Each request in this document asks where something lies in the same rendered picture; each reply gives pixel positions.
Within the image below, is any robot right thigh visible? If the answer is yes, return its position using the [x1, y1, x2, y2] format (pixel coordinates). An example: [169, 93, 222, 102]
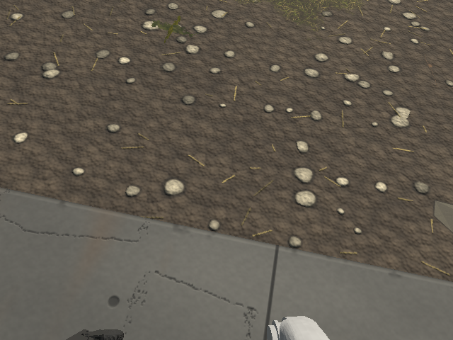
[267, 316, 330, 340]

